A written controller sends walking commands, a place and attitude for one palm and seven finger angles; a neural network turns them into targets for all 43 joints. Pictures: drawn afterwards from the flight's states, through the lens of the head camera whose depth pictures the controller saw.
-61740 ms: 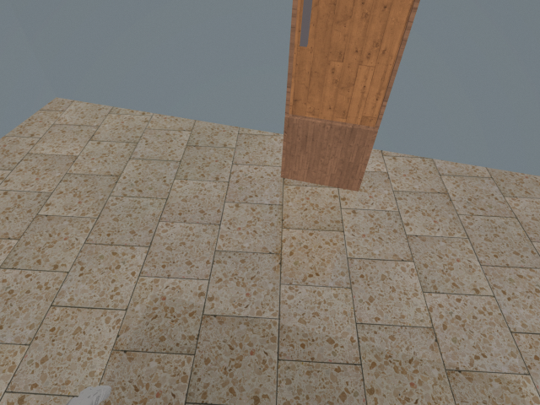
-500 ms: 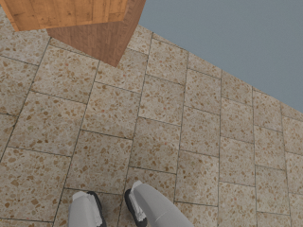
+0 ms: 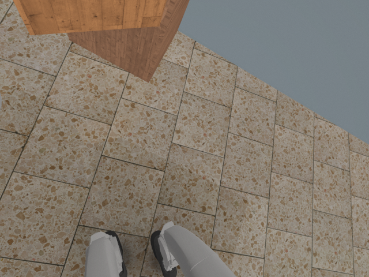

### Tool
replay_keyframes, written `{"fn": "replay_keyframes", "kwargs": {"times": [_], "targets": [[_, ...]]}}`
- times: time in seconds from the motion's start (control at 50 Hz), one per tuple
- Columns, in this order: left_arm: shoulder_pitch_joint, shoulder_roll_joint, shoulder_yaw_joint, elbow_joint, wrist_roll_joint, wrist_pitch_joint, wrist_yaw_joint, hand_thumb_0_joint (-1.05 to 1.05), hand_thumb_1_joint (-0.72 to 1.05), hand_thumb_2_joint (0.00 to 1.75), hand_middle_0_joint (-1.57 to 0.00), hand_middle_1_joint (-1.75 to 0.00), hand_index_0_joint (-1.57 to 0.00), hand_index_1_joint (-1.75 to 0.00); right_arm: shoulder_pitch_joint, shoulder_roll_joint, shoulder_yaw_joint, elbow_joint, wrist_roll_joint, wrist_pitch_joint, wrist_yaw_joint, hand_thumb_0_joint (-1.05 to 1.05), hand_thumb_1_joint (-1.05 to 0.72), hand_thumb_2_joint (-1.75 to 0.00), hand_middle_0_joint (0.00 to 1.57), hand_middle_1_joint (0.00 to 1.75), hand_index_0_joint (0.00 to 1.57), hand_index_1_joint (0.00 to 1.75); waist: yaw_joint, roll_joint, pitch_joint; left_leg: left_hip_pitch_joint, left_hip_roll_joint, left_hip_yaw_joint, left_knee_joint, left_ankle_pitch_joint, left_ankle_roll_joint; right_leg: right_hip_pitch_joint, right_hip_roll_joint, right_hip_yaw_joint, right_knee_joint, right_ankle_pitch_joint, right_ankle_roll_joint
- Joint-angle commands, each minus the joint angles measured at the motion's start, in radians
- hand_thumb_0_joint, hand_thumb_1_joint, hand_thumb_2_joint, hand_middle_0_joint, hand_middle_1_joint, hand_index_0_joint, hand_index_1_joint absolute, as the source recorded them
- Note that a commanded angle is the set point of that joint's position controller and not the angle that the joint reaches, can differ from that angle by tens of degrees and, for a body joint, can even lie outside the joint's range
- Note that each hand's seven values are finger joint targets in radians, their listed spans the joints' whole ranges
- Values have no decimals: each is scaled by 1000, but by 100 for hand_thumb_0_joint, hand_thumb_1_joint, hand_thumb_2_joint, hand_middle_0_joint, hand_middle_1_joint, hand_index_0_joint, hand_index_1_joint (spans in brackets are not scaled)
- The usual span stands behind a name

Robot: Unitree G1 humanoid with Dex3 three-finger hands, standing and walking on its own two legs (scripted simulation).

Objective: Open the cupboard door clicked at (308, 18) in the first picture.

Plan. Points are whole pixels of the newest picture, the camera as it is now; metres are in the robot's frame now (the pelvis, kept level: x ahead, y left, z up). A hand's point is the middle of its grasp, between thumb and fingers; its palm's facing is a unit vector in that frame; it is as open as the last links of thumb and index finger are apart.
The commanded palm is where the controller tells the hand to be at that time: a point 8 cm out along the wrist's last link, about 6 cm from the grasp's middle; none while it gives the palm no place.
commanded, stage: slide the fingers in behind the handle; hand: left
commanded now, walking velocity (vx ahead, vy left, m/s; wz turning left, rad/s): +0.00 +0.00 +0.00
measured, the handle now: out of the picture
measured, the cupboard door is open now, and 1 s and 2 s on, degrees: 42 43 43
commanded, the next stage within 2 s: move the hooked fingers beside the handle in 0.30 s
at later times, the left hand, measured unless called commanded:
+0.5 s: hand out of the picture +0.68 +0.12 +0.15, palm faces +0.13 -0.99 -0.02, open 14.4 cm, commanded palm +0.69 +0.08 +0.15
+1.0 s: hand out of the picture +0.68 +0.12 +0.16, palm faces +0.10 -1.00 +0.00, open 14.2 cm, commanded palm +0.69 +0.10 +0.15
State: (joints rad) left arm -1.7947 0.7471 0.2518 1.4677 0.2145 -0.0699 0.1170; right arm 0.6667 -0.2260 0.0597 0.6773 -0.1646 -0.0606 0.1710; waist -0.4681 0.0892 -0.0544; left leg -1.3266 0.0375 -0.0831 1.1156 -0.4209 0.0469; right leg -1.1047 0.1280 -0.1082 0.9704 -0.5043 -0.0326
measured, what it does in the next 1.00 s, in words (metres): stands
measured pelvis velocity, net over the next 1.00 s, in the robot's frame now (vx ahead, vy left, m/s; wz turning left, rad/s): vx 0.00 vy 0.00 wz -0.01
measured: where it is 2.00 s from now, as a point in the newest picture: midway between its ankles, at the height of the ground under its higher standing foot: (142, 264)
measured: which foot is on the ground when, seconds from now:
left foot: down 0.00-1.00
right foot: down 0.00-1.00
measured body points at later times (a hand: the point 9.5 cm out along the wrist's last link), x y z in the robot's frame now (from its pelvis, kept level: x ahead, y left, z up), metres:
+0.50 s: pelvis +0.00 -0.01 +0.00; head +0.24 +0.04 +0.38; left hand +0.67 +0.17 +0.16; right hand -0.16 -0.20 -0.03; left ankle +0.02 +0.08 -0.65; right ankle -0.04 -0.12 -0.65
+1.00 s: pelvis +0.00 +0.00 +0.00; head +0.23 +0.04 +0.39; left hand +0.67 +0.18 +0.16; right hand -0.17 -0.19 -0.03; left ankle +0.02 +0.08 -0.65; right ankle -0.04 -0.12 -0.65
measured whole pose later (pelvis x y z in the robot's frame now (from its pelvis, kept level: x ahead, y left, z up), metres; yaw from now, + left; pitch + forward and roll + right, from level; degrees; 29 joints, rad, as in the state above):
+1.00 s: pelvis +0.00 +0.00 +0.00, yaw +0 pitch +35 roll -9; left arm -1.75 0.79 0.31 1.50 0.21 -0.11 0.06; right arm 0.66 -0.25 0.07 0.67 -0.15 -0.05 0.15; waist -0.46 0.10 -0.05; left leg -1.29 0.04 -0.07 1.10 -0.43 0.05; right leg -1.08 0.13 -0.08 0.96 -0.51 -0.03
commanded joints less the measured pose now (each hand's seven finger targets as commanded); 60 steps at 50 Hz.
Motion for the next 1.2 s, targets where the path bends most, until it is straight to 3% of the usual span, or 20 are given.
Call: {"fn": "replay_keyframes", "kwargs": {"times": [0.0,0.02,0.08,0.18,0.3,0.36,0.42,0.48,0.52,0.58,0.62,0.7,0.74,0.82,0.96,1.06,1.14,1.18], "targets": [[-571,-76,-18,-229,-1,-92,-32,0,-50,30,-30,-120,-30,-120,361,-262,-87,71,5,16,-12,0,-90,-90,20,30,20,30,-71,432,-615,910,39,-106,-16,655,14,-26,3,31,-79,489,14],[-572,-64,-11,-240,-4,-94,-33,0,-50,30,-30,-120,-30,-120,363,-263,-85,70,4,15,-12,0,-90,-90,20,30,20,30,-69,416,-616,890,36,-100,-19,642,16,-3,4,31,-81,496,13],[-575,-58,-12,-263,-4,-104,-39,0,-50,30,-30,-120,-30,-120,361,-262,-88,70,6,14,-12,0,-90,-90,20,30,20,30,-60,443,-643,914,36,-102,-17,665,13,-1,3,35,-76,509,13],[-562,-56,-4,-220,-12,-99,-39,0,-50,30,-30,-120,-30,-120,354,-265,-83,74,10,14,-16,0,-90,-90,20,30,20,30,-67,406,-601,852,30,-77,-19,606,18,17,4,37,-85,496,14],[-557,-37,3,-224,-15,-105,-44,0,-50,30,-30,-120,-30,-120,358,-265,-82,76,11,12,-19,0,-90,-90,20,30,20,30,-69,377,-610,816,23,-60,-15,602,23,58,4,44,-84,528,15],[-568,-59,-13,-240,-12,-114,-47,0,-50,30,-30,-120,-30,-120,355,-262,-86,74,13,10,-16,0,-90,-90,20,30,20,30,-65,415,-626,868,29,-79,-16,641,18,27,3,44,-79,526,17],[-553,-36,3,-235,-16,-109,-47,0,-50,30,-30,-120,-30,-120,360,-266,-86,76,13,14,-18,0,-90,-90,20,30,20,30,-60,388,-633,851,26,-72,-17,637,20,57,4,46,-80,539,16],[-566,-27,5,-247,-15,-114,-53,0,-50,30,-30,-120,-30,-120,355,-263,-84,75,13,13,-19,0,-90,-90,20,30,20,30,-55,422,-648,866,25,-71,-16,651,17,51,5,46,-77,541,16],[-549,-2,19,-243,-15,-112,-55,0,-50,30,-30,-120,-30,-120,360,-265,-83,72,14,15,-21,0,-90,-90,20,30,20,30,-50,399,-647,846,21,-61,-20,642,19,79,5,47,-81,551,15],[-540,-30,8,-243,-17,-113,-58,0,-50,30,-30,-120,-30,-120,356,-263,-86,68,16,16,-21,0,-90,-90,20,30,20,30,-50,406,-634,885,26,-80,-23,674,17,47,6,43,-83,543,18],[-527,-3,23,-216,-16,-109,-55,0,-50,30,-30,-120,-30,-120,354,-266,-80,70,16,17,-24,0,-90,-90,20,30,20,30,-53,377,-606,840,23,-62,-24,623,20,64,8,41,-92,521,16],[-534,15,28,-235,-11,-118,-57,0,-50,30,-30,-120,-30,-120,360,-267,-81,68,16,17,-27,0,-90,-90,20,30,20,30,-52,391,-636,857,24,-69,-25,655,20,69,5,45,-85,538,17],[-519,40,41,-233,-8,-124,-60,0,-50,30,-30,-120,-30,-120,361,-270,-80,65,16,19,-27,0,-90,-90,20,30,20,30,-43,393,-630,864,30,-82,-31,663,19,68,4,43,-79,527,17],[-508,52,46,-205,-10,-118,-61,0,-50,30,-30,-120,-30,-120,355,-274,-75,65,19,23,-32,0,-90,-90,20,30,20,30,-50,370,-598,831,27,-66,-31,627,20,72,5,40,-90,512,17],[-504,104,63,-207,5,-124,-63,0,-50,30,-30,-120,-30,-120,355,-277,-69,55,19,27,-37,0,-90,-90,20,30,20,30,-46,389,-613,836,32,-71,-26,641,22,64,3,40,-83,502,19],[-485,160,86,-184,15,-119,-72,0,-50,30,-30,-120,-30,-120,355,-282,-64,48,23,35,-43,0,-90,-90,20,30,20,30,-43,370,-600,805,30,-61,-23,627,25,80,4,37,-82,502,20],[-501,152,72,-229,20,-124,-77,0,-50,30,-30,-120,-30,-120,357,-281,-68,42,21,37,-42,0,-90,-90,20,30,20,30,-36,409,-621,867,42,-94,-30,671,19,51,2,35,-78,489,20],[-494,125,61,-222,15,-122,-80,0,-50,30,-30,-120,-30,-120,354,-282,-70,45,23,38,-43,0,-90,-90,20,30,20,30,-43,399,-609,894,49,-109,-31,674,15,19,2,28,-83,465,24]]}}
